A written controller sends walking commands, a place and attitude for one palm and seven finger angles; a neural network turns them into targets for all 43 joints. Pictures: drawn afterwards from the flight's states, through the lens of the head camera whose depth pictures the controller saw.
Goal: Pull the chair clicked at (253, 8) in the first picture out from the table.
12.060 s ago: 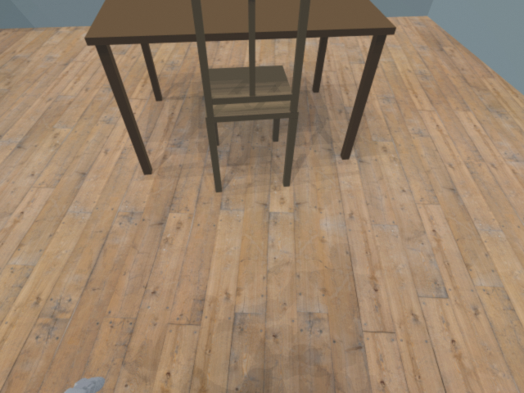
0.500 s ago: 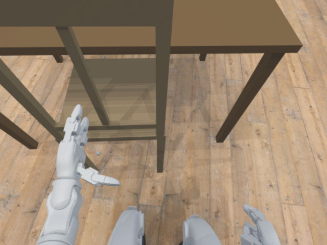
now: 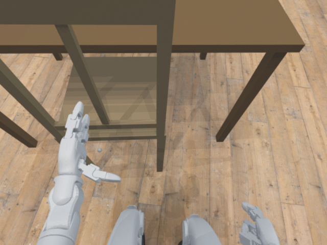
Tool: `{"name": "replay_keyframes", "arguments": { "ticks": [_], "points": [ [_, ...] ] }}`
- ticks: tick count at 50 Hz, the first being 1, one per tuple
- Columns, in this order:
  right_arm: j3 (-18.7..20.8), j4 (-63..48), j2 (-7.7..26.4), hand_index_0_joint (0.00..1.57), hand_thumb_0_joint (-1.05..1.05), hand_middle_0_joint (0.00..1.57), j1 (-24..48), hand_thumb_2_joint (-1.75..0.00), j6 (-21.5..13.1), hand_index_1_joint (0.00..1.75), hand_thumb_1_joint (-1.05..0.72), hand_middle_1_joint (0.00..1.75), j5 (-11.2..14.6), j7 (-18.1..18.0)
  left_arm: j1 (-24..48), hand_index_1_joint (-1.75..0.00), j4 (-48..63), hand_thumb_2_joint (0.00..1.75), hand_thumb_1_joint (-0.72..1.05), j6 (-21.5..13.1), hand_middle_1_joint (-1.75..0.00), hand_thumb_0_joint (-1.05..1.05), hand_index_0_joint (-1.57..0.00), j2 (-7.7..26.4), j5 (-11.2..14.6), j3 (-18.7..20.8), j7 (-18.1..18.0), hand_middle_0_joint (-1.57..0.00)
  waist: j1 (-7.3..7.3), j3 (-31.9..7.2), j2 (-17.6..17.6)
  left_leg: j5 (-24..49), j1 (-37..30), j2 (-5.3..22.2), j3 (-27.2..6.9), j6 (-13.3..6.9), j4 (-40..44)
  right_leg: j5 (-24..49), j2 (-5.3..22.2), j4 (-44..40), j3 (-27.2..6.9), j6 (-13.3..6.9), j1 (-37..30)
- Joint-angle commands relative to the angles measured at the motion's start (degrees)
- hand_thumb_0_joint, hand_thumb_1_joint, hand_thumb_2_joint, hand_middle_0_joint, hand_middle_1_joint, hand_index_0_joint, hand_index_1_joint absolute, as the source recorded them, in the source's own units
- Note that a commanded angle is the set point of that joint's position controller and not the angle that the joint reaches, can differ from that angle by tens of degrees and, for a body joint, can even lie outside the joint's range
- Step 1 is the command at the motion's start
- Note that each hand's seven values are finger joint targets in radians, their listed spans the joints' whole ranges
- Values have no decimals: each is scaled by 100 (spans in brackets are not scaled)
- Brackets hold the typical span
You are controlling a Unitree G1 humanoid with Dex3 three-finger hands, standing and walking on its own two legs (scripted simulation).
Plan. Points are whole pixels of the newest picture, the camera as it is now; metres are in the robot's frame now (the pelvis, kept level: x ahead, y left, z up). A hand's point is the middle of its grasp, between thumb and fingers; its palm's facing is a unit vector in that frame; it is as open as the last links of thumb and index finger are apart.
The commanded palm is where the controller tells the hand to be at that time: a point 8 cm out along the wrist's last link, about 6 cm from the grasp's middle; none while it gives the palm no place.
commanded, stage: push the fingers through the gap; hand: left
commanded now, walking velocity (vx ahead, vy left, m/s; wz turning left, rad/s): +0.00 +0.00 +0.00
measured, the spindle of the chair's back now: (90, 87) +0.47 +0.20 +0.07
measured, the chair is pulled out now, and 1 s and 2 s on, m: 0.00 0.00 0.00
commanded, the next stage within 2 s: hook a spindle and tug to test in 1.46 s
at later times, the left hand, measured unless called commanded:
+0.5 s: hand (100, 131) +0.38 +0.17 +0.02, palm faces +0.08 -1.00 -0.02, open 16.9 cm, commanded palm +0.35 +0.21 +0.03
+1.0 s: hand (106, 111) +0.43 +0.16 +0.02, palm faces +0.09 -1.00 -0.03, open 16.9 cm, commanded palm +0.41 +0.21 +0.03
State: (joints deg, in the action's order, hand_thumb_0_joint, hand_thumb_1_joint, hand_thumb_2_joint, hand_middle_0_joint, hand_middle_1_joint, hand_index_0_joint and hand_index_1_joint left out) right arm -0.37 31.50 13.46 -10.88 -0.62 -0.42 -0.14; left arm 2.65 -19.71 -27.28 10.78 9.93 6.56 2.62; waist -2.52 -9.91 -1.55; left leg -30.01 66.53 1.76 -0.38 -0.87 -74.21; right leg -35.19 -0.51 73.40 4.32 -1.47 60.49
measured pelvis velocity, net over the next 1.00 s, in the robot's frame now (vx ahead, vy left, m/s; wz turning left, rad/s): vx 0.00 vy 0.01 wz -0.02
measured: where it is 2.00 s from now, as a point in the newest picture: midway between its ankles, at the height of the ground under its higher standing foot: outside the picture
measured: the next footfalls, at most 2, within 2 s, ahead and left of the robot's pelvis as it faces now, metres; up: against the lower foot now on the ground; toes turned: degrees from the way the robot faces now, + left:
none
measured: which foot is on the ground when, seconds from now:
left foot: down 0.00-1.00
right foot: down 0.00-1.00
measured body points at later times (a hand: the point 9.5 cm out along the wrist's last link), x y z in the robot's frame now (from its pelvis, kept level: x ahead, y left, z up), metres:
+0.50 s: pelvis +0.00 +0.00 +0.00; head +0.11 +0.02 +0.44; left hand +0.37 +0.22 +0.03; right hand +0.12 -0.25 -0.11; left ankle +0.04 +0.11 -0.62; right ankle +0.00 -0.11 -0.62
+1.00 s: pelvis +0.00 +0.01 +0.00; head +0.12 +0.02 +0.43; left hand +0.42 +0.22 +0.03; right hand +0.08 -0.25 -0.12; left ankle +0.04 +0.11 -0.62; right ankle +0.00 -0.11 -0.62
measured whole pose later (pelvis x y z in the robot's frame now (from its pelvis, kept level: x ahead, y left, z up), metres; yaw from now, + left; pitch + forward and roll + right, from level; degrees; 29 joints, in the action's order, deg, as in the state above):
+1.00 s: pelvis +0.00 +0.01 +0.00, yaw -1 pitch +25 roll -3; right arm -0.2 35.0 14.0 -15.1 2.2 -1.3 1.0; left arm 29.0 -45.4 -29.0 14.5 6.7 14.1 1.1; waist -6.0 -9.5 -2.0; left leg -29.2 69.4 2.1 0.5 -1.5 -73.9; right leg -33.8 -0.9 72.9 3.3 -0.8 63.7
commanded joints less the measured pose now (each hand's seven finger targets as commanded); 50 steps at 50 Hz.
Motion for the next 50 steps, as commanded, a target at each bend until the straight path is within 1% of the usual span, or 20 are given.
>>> {"name": "replay_keyframes", "arguments": {
  "ticks": [1,3,8,11,13,14,15,24,26,27,28,30,33,34,35,36,38,42,48,50],
  "points": [
    [350,-596,848,20,0,20,-145,-90,-200,30,-90,30,29,-55,1331,-8,1111,30,-50,-423,-8,0,-6,678,14,277,33,-6,-112,-2099,-121,1538,-1983,-77,-183,-68,844,1801,-93,-1110,-259,21,-708],
    [331,-560,869,20,0,20,-176,-90,-184,30,-90,30,31,-54,1546,-8,909,30,-50,-356,-8,0,-6,680,-2,248,53,-6,-159,-2056,-122,1494,-1926,-83,-205,-73,843,1756,-95,-1108,-247,20,-669],
    [336,-551,871,20,0,20,-228,-90,-141,30,-90,30,41,-49,1575,-8,715,30,-50,-291,-8,0,-6,880,23,519,33,-6,-56,-2266,-128,1709,-1951,-87,-161,-58,878,2022,-94,-1105,-284,18,-927],
    [346,-513,858,20,0,20,-274,-90,-125,30,-90,30,38,-35,1789,-8,632,30,-50,-311,-8,0,-6,726,22,378,20,-6,-131,-2218,-95,1683,-1986,-85,-141,-64,872,2017,-98,-1158,-289,36,-889],
    [345,-478,884,20,0,20,-309,-90,-111,30,-90,30,34,-39,1882,-8,455,30,-50,-337,-8,0,-6,951,6,600,8,-6,-109,-2157,-74,1682,-1898,-85,-146,-63,869,2026,-105,-1132,-297,26,-884],
    [341,-463,859,20,0,20,-307,-90,-112,30,-90,30,28,-31,2038,-8,504,30,-50,-369,-8,0,-6,859,8,509,19,-6,-151,-2175,-131,1681,-1903,-92,-127,-64,855,2055,-95,-1131,-306,35,-892],
    [350,-454,876,20,0,20,-327,-90,-102,30,-90,30,31,-27,1936,-8,356,30,-50,-373,-8,0,-6,947,15,647,17,-6,-100,-2137,-66,1650,-1884,-88,-129,-49,881,2005,-105,-1144,-293,24,-891],
    [369,-326,922,20,0,20,-465,-90,-74,30,-90,30,17,4,2821,-8,74,30,-50,-470,-8,0,-6,747,-68,358,10,-6,-282,-2207,-272,1662,-2212,-61,-220,-32,904,1820,-111,-1145,-226,13,-502],
    [378,-309,938,20,0,20,-494,-90,-49,30,-90,30,9,4,2727,-8,-145,30,-50,-457,-8,0,-6,884,-68,572,-32,-6,-217,-2257,-170,1616,-2164,-69,-208,-25,922,1784,-117,-1164,-227,13,-573],
    [369,-287,956,20,0,20,-526,-90,-48,30,-90,30,8,-1,2935,-8,-180,30,-50,-472,-8,0,-6,963,-77,603,-41,-6,-294,-2232,-92,1645,-2135,-57,-223,-41,901,1828,-125,-1150,-228,18,-553],
    [374,-278,966,20,0,20,-531,-90,-29,30,-90,30,2,-2,2943,-8,-298,30,-50,-481,-8,0,-6,1133,-108,797,-66,-6,-215,-2255,-135,1601,-2089,-63,-214,-23,913,1786,-119,-1131,-241,15,-567],
    [365,-283,923,20,0,20,-536,-90,-15,30,-90,30,-4,10,3150,-8,-377,30,-50,-504,-8,0,-6,967,-139,649,-82,-6,-262,-2312,-149,1598,-2072,-87,-179,-35,881,1817,-118,-1144,-268,25,-613],
    [362,-219,958,20,0,20,-612,-90,10,30,-90,30,-16,11,3548,-8,-517,30,-50,-552,-8,0,-6,1183,-192,794,-102,-6,-298,-2346,-270,1673,-2141,-58,-219,-26,862,1838,-128,-1096,-260,11,-475],
    [365,-241,945,20,0,20,-636,-90,16,30,-90,30,-24,22,3533,-8,-522,30,-50,-561,-8,0,-6,1125,-208,754,-106,-6,-251,-2448,-357,1735,-2229,-62,-221,-9,876,1853,-129,-1074,-246,0,-491],
    [361,-232,940,20,0,20,-646,-90,20,30,-90,30,-28,34,3621,-8,-614,30,-50,-548,-8,0,-6,1027,-199,682,-101,-6,-305,-2434,-386,1729,-2254,-67,-214,-8,868,1852,-127,-1103,-242,4,-458],
    [368,-205,960,20,0,20,-679,-90,31,30,-90,30,-27,33,3711,-8,-639,30,-50,-559,-8,0,-6,1164,-194,794,-107,-6,-298,-2394,-337,1747,-2267,-48,-234,3,884,1850,-136,-1104,-229,-3,-449],
    [372,-189,964,20,0,20,-721,-90,45,30,-90,30,-36,52,3730,-8,-807,30,-50,-543,-8,0,-6,1050,-200,720,-83,-6,-321,-2474,-339,1830,-2334,-48,-259,-3,882,1878,-142,-1086,-205,-3,-396],
    [376,-147,984,20,0,20,-820,-90,100,30,-90,30,-26,64,4051,-8,-1143,30,-50,-511,-8,0,-6,1141,-242,788,-100,-6,-396,-2324,-267,1699,-2217,-43,-263,-18,869,1773,-157,-1101,-217,3,-281],
    [375,-95,985,20,0,20,-938,-90,172,30,-90,30,-79,78,4572,-8,-1345,30,-50,-662,-8,0,-6,1345,-356,961,-166,-6,-394,-2612,-402,1848,-2343,-45,-269,-8,820,1852,-164,-1040,-235,-2,-272],
    [378,-54,981,20,0,20,-986,-90,204,30,-90,30,-89,94,4708,-8,-1548,30,-50,-650,-8,0,-6,1340,-363,973,-174,-6,-458,-2559,-251,1812,-2208,-46,-250,-24,783,1886,-167,-1054,-234,17,-332]
  ]
}}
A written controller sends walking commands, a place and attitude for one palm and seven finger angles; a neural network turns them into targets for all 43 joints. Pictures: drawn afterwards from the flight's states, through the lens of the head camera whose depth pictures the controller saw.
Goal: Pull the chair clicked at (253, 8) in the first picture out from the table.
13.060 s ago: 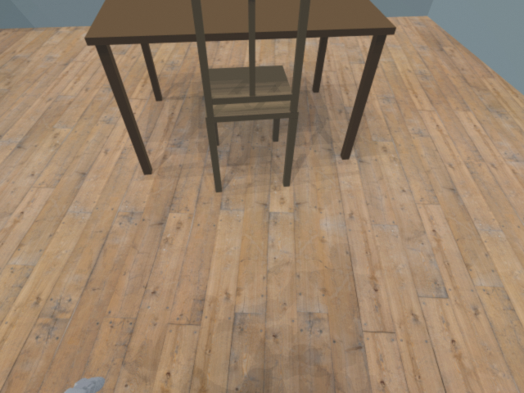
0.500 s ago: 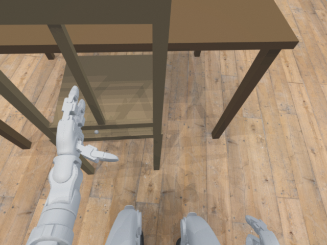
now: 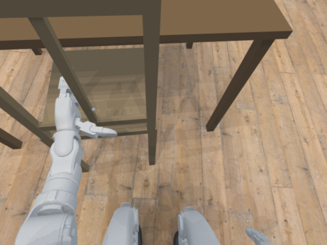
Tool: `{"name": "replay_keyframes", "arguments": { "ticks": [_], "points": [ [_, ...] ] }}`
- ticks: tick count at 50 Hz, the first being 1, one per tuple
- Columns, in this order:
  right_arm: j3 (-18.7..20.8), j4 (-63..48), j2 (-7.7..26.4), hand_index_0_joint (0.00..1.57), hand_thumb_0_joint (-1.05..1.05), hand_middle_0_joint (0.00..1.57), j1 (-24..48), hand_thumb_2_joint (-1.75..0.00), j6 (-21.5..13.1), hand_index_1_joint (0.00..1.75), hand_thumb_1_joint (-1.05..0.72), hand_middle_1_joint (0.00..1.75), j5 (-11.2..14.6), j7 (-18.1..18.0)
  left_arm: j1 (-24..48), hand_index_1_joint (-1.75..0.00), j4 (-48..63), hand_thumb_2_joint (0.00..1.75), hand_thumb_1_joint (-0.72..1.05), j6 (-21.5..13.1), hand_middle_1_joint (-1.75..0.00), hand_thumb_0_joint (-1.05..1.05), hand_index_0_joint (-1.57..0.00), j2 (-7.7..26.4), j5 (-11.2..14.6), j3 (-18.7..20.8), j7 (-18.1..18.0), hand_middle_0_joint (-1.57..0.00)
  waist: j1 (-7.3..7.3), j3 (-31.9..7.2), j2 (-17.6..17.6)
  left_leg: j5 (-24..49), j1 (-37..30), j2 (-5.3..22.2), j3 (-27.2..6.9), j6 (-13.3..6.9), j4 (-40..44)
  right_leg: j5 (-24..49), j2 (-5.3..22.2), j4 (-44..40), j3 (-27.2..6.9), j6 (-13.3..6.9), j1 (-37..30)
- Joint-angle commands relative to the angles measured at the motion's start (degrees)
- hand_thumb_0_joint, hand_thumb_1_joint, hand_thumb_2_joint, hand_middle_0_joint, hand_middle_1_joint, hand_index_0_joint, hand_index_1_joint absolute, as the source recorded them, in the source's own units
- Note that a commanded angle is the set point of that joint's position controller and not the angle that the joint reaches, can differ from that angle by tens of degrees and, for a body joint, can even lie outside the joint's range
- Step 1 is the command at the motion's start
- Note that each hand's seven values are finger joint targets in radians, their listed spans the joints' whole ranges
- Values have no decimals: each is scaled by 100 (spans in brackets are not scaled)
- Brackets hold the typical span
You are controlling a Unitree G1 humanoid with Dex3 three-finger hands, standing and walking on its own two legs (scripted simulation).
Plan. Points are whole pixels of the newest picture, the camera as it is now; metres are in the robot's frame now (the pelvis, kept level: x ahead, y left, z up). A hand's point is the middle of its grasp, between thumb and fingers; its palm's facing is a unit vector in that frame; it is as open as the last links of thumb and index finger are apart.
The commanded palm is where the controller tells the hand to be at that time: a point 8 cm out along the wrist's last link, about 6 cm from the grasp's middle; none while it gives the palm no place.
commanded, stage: push the fingers through the gap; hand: left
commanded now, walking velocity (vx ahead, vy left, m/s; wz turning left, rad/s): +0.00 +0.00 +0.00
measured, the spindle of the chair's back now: (74, 84) +0.47 +0.20 +0.07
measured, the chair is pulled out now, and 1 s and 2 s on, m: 0.00 0.00 0.03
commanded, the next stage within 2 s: hook a spindle and tug to test in 0.46 s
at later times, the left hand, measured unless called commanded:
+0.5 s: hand (93, 106) +0.44 +0.17 +0.02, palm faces +0.12 -0.99 -0.02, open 16.9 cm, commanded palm +0.41 +0.21 +0.03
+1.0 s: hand (92, 106) +0.44 +0.17 +0.02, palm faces +0.13 -0.99 -0.02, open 14.5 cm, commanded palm +0.41 +0.21 +0.03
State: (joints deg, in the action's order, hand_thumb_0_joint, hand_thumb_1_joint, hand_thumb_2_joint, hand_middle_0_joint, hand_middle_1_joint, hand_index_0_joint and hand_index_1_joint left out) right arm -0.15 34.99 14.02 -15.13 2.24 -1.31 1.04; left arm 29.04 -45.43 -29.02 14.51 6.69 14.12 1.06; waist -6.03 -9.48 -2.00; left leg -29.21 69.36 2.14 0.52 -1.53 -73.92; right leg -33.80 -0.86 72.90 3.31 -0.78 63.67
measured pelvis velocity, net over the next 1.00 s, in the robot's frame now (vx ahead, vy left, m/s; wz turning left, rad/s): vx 0.01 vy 0.00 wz -0.01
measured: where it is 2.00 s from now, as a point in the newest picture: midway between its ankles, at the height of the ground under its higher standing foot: outside the picture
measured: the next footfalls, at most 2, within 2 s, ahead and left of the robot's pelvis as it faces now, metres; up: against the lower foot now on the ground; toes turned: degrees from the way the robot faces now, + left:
none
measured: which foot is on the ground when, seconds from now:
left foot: down 0.00-1.00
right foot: down 0.00-1.00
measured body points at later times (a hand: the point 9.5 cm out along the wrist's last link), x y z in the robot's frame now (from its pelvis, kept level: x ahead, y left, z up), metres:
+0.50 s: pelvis +0.00 +0.00 +0.00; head +0.14 +0.01 +0.43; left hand +0.43 +0.22 +0.03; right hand +0.08 -0.27 -0.12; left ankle +0.05 +0.10 -0.62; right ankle +0.00 -0.12 -0.62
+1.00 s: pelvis +0.01 +0.00 +0.00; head +0.14 +0.01 +0.43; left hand +0.43 +0.22 +0.03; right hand +0.09 -0.26 -0.12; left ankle +0.05 +0.10 -0.62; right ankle +0.00 -0.12 -0.62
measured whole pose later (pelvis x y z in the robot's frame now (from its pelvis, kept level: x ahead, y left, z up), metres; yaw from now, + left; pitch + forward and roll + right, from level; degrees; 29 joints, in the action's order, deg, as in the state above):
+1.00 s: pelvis +0.01 +0.00 +0.00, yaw +0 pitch +25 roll -3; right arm 0.1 34.8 13.6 -15.3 4.7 -1.5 2.0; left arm 28.9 -46.2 -30.1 14.7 6.8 15.1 0.6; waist -6.1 -9.8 -1.8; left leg -29.7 68.5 2.3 0.6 -1.4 -73.2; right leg -34.0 -1.2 71.9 3.1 -0.8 62.9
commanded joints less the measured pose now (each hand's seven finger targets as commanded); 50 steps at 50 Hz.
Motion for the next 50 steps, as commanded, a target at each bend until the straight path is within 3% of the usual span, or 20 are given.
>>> {"name": "replay_keyframes", "arguments": {
  "ticks": [1,4,6,9,12,14,18,23,27,28,30,32,34,35,39,40,41,43,47,50],
  "points": [
    [359,-397,942,20,0,20,-572,-90,-68,30,-90,30,-6,-25,2104,-8,934,30,-50,-477,-8,0,-6,1063,-49,293,-17,-6,-100,-2601,-226,1692,-2426,-94,-323,35,743,1743,-134,-1015,-166,-48,-671],
    [354,-416,935,20,0,20,-623,-90,-10,30,-90,30,-16,4,2013,-8,802,30,-50,-489,-8,0,-6,1097,-82,356,0,-6,-40,-2697,-300,1820,-2453,-103,-305,43,755,1865,-139,-987,-160,-61,-755],
    [365,-438,923,20,0,20,-620,-90,24,30,-90,30,-14,22,2001,-8,870,30,-50,-481,-8,0,-6,987,-47,281,37,-6,-70,-2747,-234,1831,-2435,-105,-267,18,742,1949,-144,-1034,-188,-42,-849],
    [360,-444,935,20,0,20,-640,-90,78,30,-90,30,7,15,1963,-8,802,30,-50,-481,-8,0,-6,1112,-47,346,83,-6,-86,-2612,-112,1741,-2267,-112,-255,13,763,1943,-142,-1053,-205,-33,-936],
    [365,-424,931,20,0,20,-641,-90,62,30,-90,30,7,-1,2362,-8,1010,30,-50,-582,-8,0,-6,1068,-33,274,65,-6,-148,-2602,-331,1651,-2417,-101,-295,13,768,1771,-149,-1051,-187,-46,-744],
    [379,-406,928,20,0,20,-632,-90,59,30,-90,30,-1,7,2163,-8,1076,30,-50,-639,-8,0,-6,1083,-17,318,44,-6,-73,-2799,-357,1810,-2593,-101,-293,30,779,1877,-153,-1064,-188,-55,-815],
    [370,-352,938,20,0,20,-656,-90,97,30,-90,30,-10,12,2051,-8,780,30,-50,-595,-8,0,-6,1123,-71,349,41,-6,-135,-2568,-193,1797,-2404,-98,-274,18,754,1949,-157,-1060,-181,-35,-795],
    [353,-449,919,20,0,20,-619,-90,133,30,-90,30,-3,22,1984,-8,895,30,-50,-595,-8,0,-6,1114,-46,351,68,-6,-56,-2697,-372,1884,-2475,-119,-254,27,781,2041,-153,-1047,-199,-50,-903],
    [357,-445,926,20,0,20,-607,-90,139,30,-90,30,1,15,2028,-8,952,30,-50,-607,-8,0,-6,1127,-17,329,95,-6,-113,-2657,-269,1886,-2424,-109,-260,17,752,2094,-161,-1034,-207,-41,-932],
    [361,-460,914,20,0,20,-583,-90,139,30,-90,30,6,18,1943,-8,942,30,-50,-612,-8,0,-6,1094,-12,351,105,-6,-61,-2663,-324,1868,-2453,-120,-241,27,759,2061,-156,-1056,-207,-39,-920],
    [355,-448,913,20,0,20,-564,-90,145,30,-90,30,13,19,1962,-19,894,30,-50,-601,-19,0,-10,994,-12,243,118,-10,-115,-2526,-246,1812,-2457,-108,-267,27,775,1979,-162,-1076,-181,-41,-820],
    [378,-449,906,20,0,20,-575,-90,125,30,-90,30,6,22,2087,-30,1010,30,-50,-618,-30,0,-13,797,1,83,112,-13,-165,-2623,-420,1917,-2654,-100,-289,31,748,1992,-166,-1038,-155,-51,-663],
    [383,-406,938,20,0,20,-591,-90,139,30,-90,30,5,18,1962,-41,824,30,-50,-586,-41,0,-17,964,-12,227,95,-17,-129,-2552,-204,1866,-2558,-94,-309,39,761,1964,-164,-1061,-152,-44,-713],
    [369,-418,926,20,0,20,-572,-90,140,30,-90,30,0,17,2049,-46,825,30,-50,-578,-46,0,-18,886,-19,157,95,-18,-162,-2525,-201,1797,-2472,-109,-293,23,752,1932,-158,-1069,-162,-33,-725],
    [384,-451,913,20,0,20,-569,-90,141,30,-90,30,-14,21,2005,-68,1078,30,-50,-627,-68,0,-25,954,-51,222,49,-25,-37,-2838,-498,2125,-2787,-99,-316,59,759,2095,-151,-980,-140,-72,-725],
    [385,-456,887,20,0,20,-548,-90,140,30,-90,30,-15,37,1981,-74,1155,30,-50,-623,-74,0,-27,766,-28,83,41,-27,-81,-2825,-465,2152,-2850,-89,-315,60,765,2116,-159,-1006,-123,-62,-709],
    [390,-463,892,20,0,20,-556,-90,140,30,-90,30,-12,53,1857,-79,1168,30,-50,-612,-79,0,-29,776,-31,103,21,-29,-42,-2838,-438,2154,-2860,-84,-318,68,785,2102,-165,-1015,-111,-68,-736],
    [386,-439,912,20,0,20,-562,-90,144,30,-90,30,-6,61,1894,-90,1084,30,-50,-580,-90,0,-32,798,-50,85,-4,-32,-122,-2680,-242,2048,-2709,-82,-319,39,767,2078,-176,-1037,-124,-50,-717],
    [385,-466,908,20,0,20,-553,-90,126,30,-90,30,-2,49,1801,-112,1245,40,-28,-603,-112,0,-39,902,-42,145,19,-39,-52,-2751,-367,2050,-2665,-109,-267,36,778,2166,-171,-1046,-173,-62,-904],
    [382,-461,874,20,0,20,-537,-90,118,30,-90,30,8,61,1589,-129,1184,47,-11,-568,-129,0,-45,671,14,10,67,-45,-71,-2660,-288,2083,-2669,-104,-265,45,806,2190,-175,-1077,-140,-51,-889]
  ]
}}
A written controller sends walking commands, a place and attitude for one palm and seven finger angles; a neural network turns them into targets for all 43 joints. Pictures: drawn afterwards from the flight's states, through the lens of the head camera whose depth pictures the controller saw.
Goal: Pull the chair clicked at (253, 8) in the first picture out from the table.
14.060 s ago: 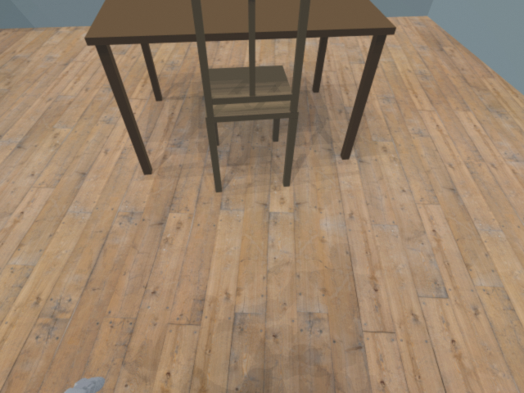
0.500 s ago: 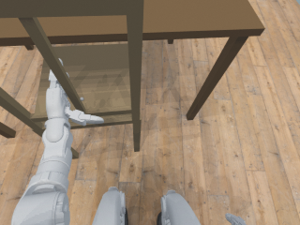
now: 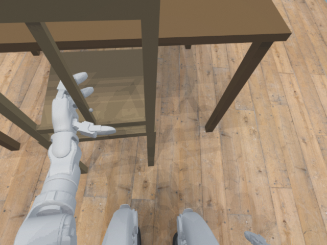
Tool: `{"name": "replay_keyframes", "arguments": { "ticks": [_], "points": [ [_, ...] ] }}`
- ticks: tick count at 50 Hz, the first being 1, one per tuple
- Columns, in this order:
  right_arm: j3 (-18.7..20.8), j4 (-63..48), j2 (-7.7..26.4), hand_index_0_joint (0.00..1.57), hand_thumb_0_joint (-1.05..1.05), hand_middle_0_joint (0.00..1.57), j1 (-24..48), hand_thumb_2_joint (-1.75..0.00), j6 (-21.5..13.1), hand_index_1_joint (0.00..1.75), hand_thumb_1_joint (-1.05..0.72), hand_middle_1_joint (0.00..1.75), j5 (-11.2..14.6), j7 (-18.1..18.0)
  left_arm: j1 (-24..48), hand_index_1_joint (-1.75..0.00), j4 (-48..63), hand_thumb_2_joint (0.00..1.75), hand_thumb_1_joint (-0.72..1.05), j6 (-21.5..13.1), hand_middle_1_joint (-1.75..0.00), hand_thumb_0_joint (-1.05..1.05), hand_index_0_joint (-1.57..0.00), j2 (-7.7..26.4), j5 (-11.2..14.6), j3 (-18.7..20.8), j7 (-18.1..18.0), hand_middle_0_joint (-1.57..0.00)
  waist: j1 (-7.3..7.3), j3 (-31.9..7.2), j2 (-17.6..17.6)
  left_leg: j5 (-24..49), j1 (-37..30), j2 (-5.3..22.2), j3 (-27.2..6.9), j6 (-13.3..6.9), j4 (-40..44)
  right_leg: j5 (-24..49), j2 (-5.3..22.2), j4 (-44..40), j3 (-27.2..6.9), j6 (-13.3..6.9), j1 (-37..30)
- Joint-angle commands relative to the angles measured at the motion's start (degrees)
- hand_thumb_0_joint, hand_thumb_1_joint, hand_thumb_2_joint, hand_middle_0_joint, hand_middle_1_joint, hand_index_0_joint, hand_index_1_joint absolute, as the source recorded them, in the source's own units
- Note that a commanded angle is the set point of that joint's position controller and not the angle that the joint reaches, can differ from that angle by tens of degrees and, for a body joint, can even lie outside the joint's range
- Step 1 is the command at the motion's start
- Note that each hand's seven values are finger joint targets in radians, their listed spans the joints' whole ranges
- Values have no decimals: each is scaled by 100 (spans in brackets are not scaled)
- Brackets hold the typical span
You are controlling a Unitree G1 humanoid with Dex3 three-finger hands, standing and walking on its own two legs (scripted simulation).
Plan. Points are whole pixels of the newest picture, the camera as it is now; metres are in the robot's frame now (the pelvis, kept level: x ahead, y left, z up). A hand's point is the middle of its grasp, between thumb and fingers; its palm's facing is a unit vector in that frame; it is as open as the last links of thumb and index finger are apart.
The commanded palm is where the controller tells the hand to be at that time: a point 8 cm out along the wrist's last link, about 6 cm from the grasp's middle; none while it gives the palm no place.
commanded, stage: hook a spindle and tug to test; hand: left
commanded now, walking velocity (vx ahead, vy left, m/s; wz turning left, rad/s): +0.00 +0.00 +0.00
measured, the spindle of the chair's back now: (72, 88) +0.46 +0.20 +0.07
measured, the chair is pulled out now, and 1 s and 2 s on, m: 0.00 0.03 0.14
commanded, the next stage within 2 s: step backward, pulling the chair out in 1.06 s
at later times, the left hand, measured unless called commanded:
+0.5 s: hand (88, 109) +0.43 +0.17 +0.02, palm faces +0.14 -0.99 -0.01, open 5.2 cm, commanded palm +0.39 +0.20 +0.02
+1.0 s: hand (91, 119) +0.41 +0.16 +0.02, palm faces +0.11 -0.99 +0.00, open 5.3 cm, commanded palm +0.36 +0.20 +0.02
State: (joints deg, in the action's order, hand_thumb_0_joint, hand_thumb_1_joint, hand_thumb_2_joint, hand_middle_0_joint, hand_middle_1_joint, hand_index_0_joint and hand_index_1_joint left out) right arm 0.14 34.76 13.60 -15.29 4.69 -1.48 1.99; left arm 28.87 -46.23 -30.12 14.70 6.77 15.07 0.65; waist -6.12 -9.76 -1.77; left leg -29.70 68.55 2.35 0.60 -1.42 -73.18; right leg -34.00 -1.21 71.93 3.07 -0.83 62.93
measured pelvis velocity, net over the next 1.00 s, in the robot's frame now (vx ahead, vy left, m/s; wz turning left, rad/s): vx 0.03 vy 0.01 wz -0.01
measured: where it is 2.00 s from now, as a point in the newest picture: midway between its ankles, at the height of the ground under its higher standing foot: outside the picture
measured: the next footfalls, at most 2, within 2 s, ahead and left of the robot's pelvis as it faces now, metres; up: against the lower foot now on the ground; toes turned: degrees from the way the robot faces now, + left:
none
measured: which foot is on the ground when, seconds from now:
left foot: down 0.00-1.00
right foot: down 0.00-1.00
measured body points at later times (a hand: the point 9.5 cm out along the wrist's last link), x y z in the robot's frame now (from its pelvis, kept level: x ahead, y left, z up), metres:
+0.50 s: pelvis +0.01 +0.00 +0.00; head +0.13 +0.02 +0.43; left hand +0.42 +0.23 +0.03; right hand +0.09 -0.25 -0.12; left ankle +0.04 +0.10 -0.62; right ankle +0.00 -0.12 -0.62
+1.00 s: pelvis +0.03 +0.01 +0.01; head +0.15 +0.02 +0.45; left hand +0.39 +0.22 +0.03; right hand +0.13 -0.24 -0.11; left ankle +0.04 +0.10 -0.62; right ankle +0.00 -0.12 -0.62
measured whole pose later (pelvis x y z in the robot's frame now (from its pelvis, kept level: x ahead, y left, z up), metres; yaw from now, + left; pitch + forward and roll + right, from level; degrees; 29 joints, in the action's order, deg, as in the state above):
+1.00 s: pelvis +0.03 +0.01 +0.01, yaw +0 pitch +25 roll -3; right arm 1.0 32.0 13.1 -14.7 4.3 -1.2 3.3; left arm 13.8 -29.4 -27.3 10.8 8.9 8.9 -1.3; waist -4.4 -10.2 -1.8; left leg -31.3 63.8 2.0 1.5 -2.0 -70.3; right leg -34.8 -1.1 68.2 2.0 0.0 58.2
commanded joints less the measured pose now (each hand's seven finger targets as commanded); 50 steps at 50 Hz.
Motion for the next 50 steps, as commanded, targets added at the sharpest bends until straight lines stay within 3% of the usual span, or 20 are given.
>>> {"name": "replay_keyframes", "arguments": {
  "ticks": [1,4,6,10,13,18,20,22,23,25,29,35,36,37,39,45,47,50],
  "points": [
    [351,-410,934,20,0,20,-529,-90,-123,30,-90,30,34,-39,1699,-134,1242,49,-5,-446,-134,0,-46,682,12,-93,106,-46,-109,-2490,-186,2055,-2515,-118,-291,29,750,2159,-143,-1007,-110,-45,-806],
    [375,-376,929,20,0,20,-545,-90,-147,30,-90,30,17,-30,1912,-145,1318,56,12,-474,-145,0,-50,505,-29,-277,85,-50,-147,-2544,-479,2068,-2774,-94,-342,52,746,2004,-132,-976,-62,-65,-495],
    [383,-381,939,20,0,20,-564,-90,-148,30,-90,30,16,-21,1822,-145,1269,61,23,-469,-145,0,-50,444,-30,-321,72,-50,-144,-2550,-286,2078,-2774,-96,-367,46,772,2001,-142,-997,-45,-66,-556],
    [388,-339,947,20,0,20,-574,-90,-138,30,-90,30,6,-29,2004,-145,1204,71,45,-486,-145,0,-50,541,-75,-289,96,-50,-182,-2524,-319,2051,-2711,-105,-348,31,722,2018,-137,-986,-73,-58,-523],
    [394,-367,942,20,0,20,-570,-90,-137,30,-90,30,11,-18,1842,-145,1298,78,62,-491,-145,0,-50,424,-47,-372,126,-50,-118,-2669,-459,2241,-2927,-96,-374,51,757,2076,-132,-965,-39,-80,-505],
    [396,-360,958,20,0,20,-580,-90,-112,30,-90,30,18,-14,1709,-145,1238,90,90,-423,-145,0,-50,473,-38,-316,96,-50,-128,-2584,-259,2273,-2869,-82,-399,50,761,2125,-148,-967,-24,-72,-529],
    [390,-370,938,20,0,20,-552,-90,-109,30,-90,30,12,-6,1836,-145,1281,90,90,-429,-145,0,-50,381,-44,-406,95,-50,-152,-2532,-364,2162,-2854,-94,-394,47,772,2026,-146,-989,-20,-69,-490],
    [402,-431,958,20,0,20,-561,-90,-115,30,-90,30,12,3,1471,-145,1387,90,90,-433,-145,0,-50,463,-24,-312,103,-50,-37,-2708,-380,2373,-2968,-93,-391,57,783,2167,-150,-946,-14,-93,-597],
    [397,-448,930,20,0,20,-531,-90,-109,30,-90,30,19,15,1407,-145,1494,90,90,-427,-145,0,-50,344,-3,-412,119,-50,-38,-2779,-461,2488,-3044,-91,-374,62,790,2270,-142,-955,-15,-89,-633],
    [391,-473,932,20,0,20,-517,-90,-89,30,-90,30,29,23,1253,-145,1493,90,90,-385,-145,0,-50,386,19,-386,127,-50,-17,-2619,-305,2440,-2938,-89,-367,59,826,2277,-150,-994,-11,-87,-729],
    [395,-550,902,20,0,20,-492,-90,-93,30,-90,30,41,49,888,-145,1828,90,90,-371,-145,0,-50,256,34,-517,134,-50,47,-2724,-448,2688,-3115,-73,-352,74,849,2437,-149,-970,6,-94,-774],
    [396,-649,888,20,0,20,-466,-90,-104,30,-90,30,56,82,186,-145,2144,90,90,-339,-145,0,-50,305,70,-468,98,-50,140,-2607,-211,2825,-2975,-72,-315,67,899,2693,-159,-979,-6,-82,-1061],
    [392,-671,867,20,0,20,-442,-90,-108,30,-90,30,55,90,104,-145,2196,90,90,-329,-145,0,-50,172,78,-590,106,-50,129,-2566,-279,2852,-2982,-82,-298,65,900,2731,-155,-986,-10,-80,-1061],
    [398,-686,884,20,0,20,-450,-90,-118,30,-90,30,53,87,-15,-145,2273,90,90,-327,-145,0,-50,296,91,-467,85,-50,182,-2599,-390,2976,-3039,-74,-297,70,884,2780,-154,-959,-13,-94,-1051],
    [406,-725,846,20,0,20,-434,-90,-124,30,-90,30,59,110,-251,-145,2502,90,90,-328,-145,0,-50,52,98,-695,96,-50,176,-2630,-379,3186,-3209,-44,-322,95,918,2826,-154,-965,15,-82,-1032],
    [414,-756,835,20,0,20,-405,-90,-160,30,-90,30,54,101,-622,-145,2836,90,90,-285,-145,0,-50,26,104,-736,15,-50,198,-2555,-234,3355,-3169,-34,-322,94,905,3001,-136,-944,10,-67,-1145],
    [424,-798,822,20,0,20,-390,-90,-189,30,-90,30,49,99,-735,-145,3087,90,90,-294,-145,0,-50,-52,103,-838,10,-50,211,-2688,-370,3575,-3267,-34,-318,90,872,3133,-120,-914,-5,-65,-1179],
    [412,-808,799,20,0,20,-333,-90,-205,30,-90,30,53,96,-991,-145,3055,90,90,-261,-145,0,-50,-98,115,-841,-1,-50,227,-2497,-109,3398,-3100,-51,-303,82,902,3127,-117,-949,7,-56,-1278]
  ]
}}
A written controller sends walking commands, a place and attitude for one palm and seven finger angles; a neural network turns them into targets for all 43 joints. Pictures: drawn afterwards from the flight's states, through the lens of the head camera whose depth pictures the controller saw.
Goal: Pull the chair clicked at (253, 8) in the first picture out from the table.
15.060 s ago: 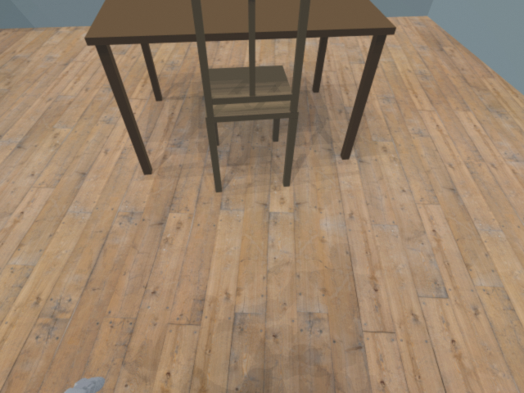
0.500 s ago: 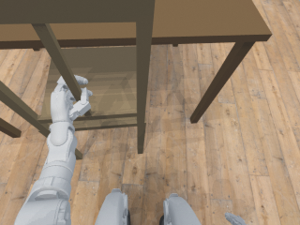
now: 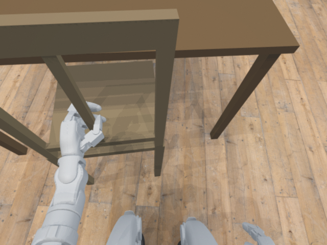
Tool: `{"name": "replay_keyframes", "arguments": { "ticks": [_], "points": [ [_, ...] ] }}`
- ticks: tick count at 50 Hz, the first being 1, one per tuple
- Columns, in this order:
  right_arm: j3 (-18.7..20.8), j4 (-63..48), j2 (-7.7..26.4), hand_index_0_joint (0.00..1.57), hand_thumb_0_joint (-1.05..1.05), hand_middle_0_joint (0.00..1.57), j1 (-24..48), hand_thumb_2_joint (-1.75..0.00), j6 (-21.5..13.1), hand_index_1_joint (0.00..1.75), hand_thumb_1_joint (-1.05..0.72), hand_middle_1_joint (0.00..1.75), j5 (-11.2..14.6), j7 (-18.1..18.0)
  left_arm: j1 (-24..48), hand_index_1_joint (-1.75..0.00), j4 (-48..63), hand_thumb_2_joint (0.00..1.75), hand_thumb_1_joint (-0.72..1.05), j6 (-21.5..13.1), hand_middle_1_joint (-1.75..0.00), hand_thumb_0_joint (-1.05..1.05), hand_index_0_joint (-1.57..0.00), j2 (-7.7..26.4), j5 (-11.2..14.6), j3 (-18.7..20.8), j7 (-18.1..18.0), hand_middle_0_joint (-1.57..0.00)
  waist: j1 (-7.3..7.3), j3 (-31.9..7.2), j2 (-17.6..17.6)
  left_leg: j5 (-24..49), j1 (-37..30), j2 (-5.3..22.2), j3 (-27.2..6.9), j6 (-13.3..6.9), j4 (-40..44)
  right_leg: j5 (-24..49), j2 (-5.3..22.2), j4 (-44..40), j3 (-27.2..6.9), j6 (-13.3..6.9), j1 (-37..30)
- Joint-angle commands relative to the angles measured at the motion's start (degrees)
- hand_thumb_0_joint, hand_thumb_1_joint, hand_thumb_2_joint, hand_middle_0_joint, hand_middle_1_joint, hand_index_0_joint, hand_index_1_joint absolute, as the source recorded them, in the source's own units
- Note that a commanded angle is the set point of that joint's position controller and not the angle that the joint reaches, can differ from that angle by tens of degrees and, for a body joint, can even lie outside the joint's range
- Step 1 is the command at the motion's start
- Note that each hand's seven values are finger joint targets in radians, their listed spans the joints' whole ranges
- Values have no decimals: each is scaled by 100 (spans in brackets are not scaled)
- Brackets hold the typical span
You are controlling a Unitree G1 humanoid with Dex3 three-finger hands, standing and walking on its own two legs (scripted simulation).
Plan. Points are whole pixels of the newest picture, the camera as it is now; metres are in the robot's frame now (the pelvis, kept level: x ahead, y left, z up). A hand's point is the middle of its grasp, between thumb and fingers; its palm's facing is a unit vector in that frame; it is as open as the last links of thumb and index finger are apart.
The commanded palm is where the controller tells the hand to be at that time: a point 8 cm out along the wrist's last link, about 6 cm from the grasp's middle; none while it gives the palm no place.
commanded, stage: hook a spindle and tug to test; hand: left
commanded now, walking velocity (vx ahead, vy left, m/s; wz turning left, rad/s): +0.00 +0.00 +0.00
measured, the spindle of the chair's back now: (84, 110) +0.41 +0.19 +0.06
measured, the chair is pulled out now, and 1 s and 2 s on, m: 0.03 0.14 0.18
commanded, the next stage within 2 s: step backward, pulling the chair out in 0.06 s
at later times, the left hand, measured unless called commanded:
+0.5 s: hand (101, 134) +0.36 +0.15 +0.03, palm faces +0.08 -0.99 -0.10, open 5.2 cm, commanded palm +0.33 +0.19 +0.03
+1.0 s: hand (111, 172) +0.28 +0.11 +0.03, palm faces +0.05 -0.99 -0.13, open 5.1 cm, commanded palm +0.26 +0.16 +0.03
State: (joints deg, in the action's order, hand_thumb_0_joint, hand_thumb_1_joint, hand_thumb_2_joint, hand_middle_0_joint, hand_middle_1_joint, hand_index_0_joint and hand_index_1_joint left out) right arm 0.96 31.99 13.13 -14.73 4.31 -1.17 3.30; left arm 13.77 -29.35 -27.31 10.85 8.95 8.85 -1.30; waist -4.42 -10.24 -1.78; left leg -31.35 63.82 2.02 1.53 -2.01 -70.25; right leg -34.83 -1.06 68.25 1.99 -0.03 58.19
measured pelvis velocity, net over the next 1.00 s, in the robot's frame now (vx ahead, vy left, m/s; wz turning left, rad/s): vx -0.05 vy -0.02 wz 0.02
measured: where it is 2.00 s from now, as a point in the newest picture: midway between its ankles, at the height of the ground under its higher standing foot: outside the picture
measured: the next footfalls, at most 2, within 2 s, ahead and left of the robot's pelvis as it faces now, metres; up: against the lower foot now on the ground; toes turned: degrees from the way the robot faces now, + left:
left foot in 1.70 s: -0.02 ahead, +0.11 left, +0.00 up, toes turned +1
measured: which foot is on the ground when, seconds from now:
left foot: down 0.00-1.00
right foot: down 0.00-1.00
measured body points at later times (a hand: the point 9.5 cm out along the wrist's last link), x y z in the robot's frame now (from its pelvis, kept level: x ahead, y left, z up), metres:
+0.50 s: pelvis +0.01 +0.00 +0.09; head +0.09 +0.02 +0.53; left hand +0.35 +0.20 +0.04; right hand +0.10 -0.25 -0.03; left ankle +0.01 +0.10 -0.63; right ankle -0.03 -0.12 -0.63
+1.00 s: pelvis -0.05 -0.02 +0.10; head +0.02 -0.03 +0.54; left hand +0.27 +0.17 +0.04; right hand +0.05 -0.27 -0.03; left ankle +0.01 +0.10 -0.63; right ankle -0.03 -0.12 -0.63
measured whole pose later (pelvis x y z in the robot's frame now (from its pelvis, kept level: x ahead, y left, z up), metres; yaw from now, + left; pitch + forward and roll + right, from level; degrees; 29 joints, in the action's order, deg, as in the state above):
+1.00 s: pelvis -0.05 -0.02 +0.10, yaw +1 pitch +5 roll -1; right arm -0.4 37.2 12.7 -12.5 5.9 1.9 -5.9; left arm 19.8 -54.1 -13.4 8.2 5.7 1.7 -5.1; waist -3.7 4.3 -2.6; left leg -9.7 26.4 2.0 1.9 -0.6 -31.3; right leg -13.0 -1.7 30.0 2.7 -1.2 21.8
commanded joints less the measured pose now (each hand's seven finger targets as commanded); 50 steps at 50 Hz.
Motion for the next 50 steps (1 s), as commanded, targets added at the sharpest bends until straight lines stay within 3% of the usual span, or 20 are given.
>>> {"name": "replay_keyframes", "arguments": {
  "ticks": [1,6,8,9,10,11,12,13,14,16,22,23,26,32,38,41,42,46,47,50],
  "points": [
    [337,-523,854,20,0,20,-360,-90,-175,30,-90,30,26,-48,632,-145,1435,90,90,-563,-145,0,-50,347,-114,-198,182,-50,26,-2456,-111,3444,-2591,-25,-381,133,587,3189,-130,-585,90,-134,-785],
    [311,-506,832,20,0,20,-307,-90,-216,30,-90,30,8,-81,578,-145,1382,90,90,-575,-145,0,-50,413,-117,-86,191,-50,71,-2451,-191,3382,-2485,-61,-355,132,534,3235,-107,-534,71,-138,-824],
    [302,-444,844,20,0,20,-284,-90,-218,30,-90,30,7,-108,985,-145,1272,90,90,-555,-145,0,-50,413,-136,-135,195,-50,-54,-2368,-137,3239,-2383,-60,-365,119,473,3184,-98,-517,53,-128,-698],
    [287,-857,871,20,0,20,-477,-90,190,30,-90,30,303,-337,2186,-145,2241,90,90,170,-145,0,-50,2276,-680,531,-257,-50,207,-3763,-607,2894,-3995,-26,-173,21,1609,3599,278,-1702,-540,-187,-3018],
    [274,-965,749,20,0,20,-545,-90,266,30,-90,30,349,-511,2054,-145,2208,90,90,553,-145,0,-50,1686,-664,204,-433,-50,49,-3318,-767,3029,-4224,-124,-148,-5,1860,4196,288,-1986,-471,-169,-3220],
    [212,-930,700,20,0,20,-408,-90,325,30,-90,30,361,-615,1520,-145,1780,90,90,891,-145,0,-50,1376,-696,15,-524,-50,45,-2982,-807,3300,-4217,-69,-203,-2,1986,4504,338,-2010,-403,-145,-3124],
    [145,-890,704,20,0,20,-384,-90,382,30,-90,30,377,-701,1229,-145,1367,90,90,1159,-145,0,-50,1154,-667,-160,-551,-50,37,-2762,-494,3533,-4256,0,-318,-14,2154,4599,336,-2067,-326,-109,-3090],
    [113,-762,693,20,0,20,-356,-90,452,30,-90,30,378,-764,878,-145,704,90,90,1400,-145,0,-50,892,-715,-363,-560,-50,13,-2194,-250,3584,-4057,89,-355,-36,2296,4633,368,-2230,-336,-46,-3083],
    [87,-664,719,20,0,20,-361,-90,509,30,-90,30,375,-810,888,-145,267,90,90,1566,-145,0,-50,715,-719,-549,-548,-50,-21,-1773,63,3570,-3896,177,-386,-61,2484,4650,417,-2405,-298,21,-3201],
    [73,-543,792,20,0,20,-354,-90,546,30,-90,30,375,-868,1211,-145,-232,90,90,1673,-145,0,-50,750,-729,-580,-547,-50,-24,-1497,218,3953,-3981,326,-458,-71,2790,4866,478,-2678,-305,92,-3549],
    [136,-398,850,20,0,20,-258,-90,504,30,-90,30,282,-928,1726,-145,-1033,90,90,1403,-145,0,-50,927,-717,-464,-471,-50,106,-1200,-885,5224,-5000,678,-825,-91,3434,4080,445,-3172,-257,24,-3695],
    [126,-362,803,20,0,20,-254,-90,500,30,-90,30,263,-913,1690,-145,-1110,90,90,1369,-145,0,-50,796,-732,-561,-454,-50,99,-1213,-1018,5455,-5237,708,-838,-92,3464,3955,426,-3220,-249,12,-3669],
    [126,-360,789,20,0,20,-167,-90,456,30,-90,30,217,-887,1598,-145,-1149,90,90,1288,-145,0,-50,707,-698,-645,-388,-50,150,-1115,-1154,5625,-5517,815,-968,-109,3687,3405,356,-3378,-225,1,-3618],
    [177,-374,829,20,0,20,-112,-90,382,30,-90,30,208,-887,1067,-145,-878,90,90,1248,-145,0,-50,826,-694,-513,-347,-50,201,-1355,-827,5975,-5809,847,-831,-44,3747,4190,397,-3667,-272,-35,-4113],
    [186,-306,805,20,0,20,-29,-90,287,30,-90,30,247,-933,1338,-145,-807,90,90,1239,-145,0,-50,787,-697,-625,-375,-50,126,-1265,-616,5021,-5564,804,-673,4,3928,4402,492,-3844,-365,-46,-4366],
    [178,-209,790,20,0,20,-15,-90,211,30,-90,30,260,-951,1649,-145,-996,90,90,1213,-145,0,-50,739,-700,-708,-395,-50,113,-1153,-640,4484,-5492,777,-700,-33,4049,3884,459,-3910,-363,-21,-4247],
    [194,-169,836,20,0,20,-31,-90,194,30,-90,30,250,-971,1672,-145,-1066,90,90,1219,-145,0,-50,935,-725,-570,-426,-50,136,-1103,-653,4349,-5450,791,-730,-58,4101,3730,446,-3928,-374,-9,-4254],
    [165,-42,784,20,0,20,49,-90,40,30,-90,30,305,-985,2016,-145,-1361,90,90,1180,-145,0,-50,764,-660,-757,-449,-50,141,-845,-409,3362,-5138,644,-658,-42,4151,3281,564,-4184,-480,-10,-4247],
    [191,0,826,20,0,20,36,-90,2,30,-90,30,302,-1005,2016,-145,-1413,90,90,1173,-145,0,-50,959,-680,-615,-480,-50,159,-817,-364,3184,-5078,605,-639,-27,4151,3208,612,-4275,-529,-16,-4285],
    [180,94,801,20,0,20,80,-90,-145,30,-90,30,330,-997,2182,-145,-1618,90,90,1125,-145,0,-50,777,-660,-785,-498,-50,141,-634,-222,2693,-4995,481,-599,20,4145,2801,722,-4471,-609,-41,-4169]
  ]
}}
